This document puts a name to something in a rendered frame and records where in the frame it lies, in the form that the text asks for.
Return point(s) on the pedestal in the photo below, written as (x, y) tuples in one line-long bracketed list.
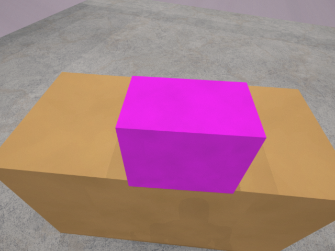
[(64, 161)]

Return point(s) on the carton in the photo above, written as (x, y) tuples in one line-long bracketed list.
[(188, 134)]

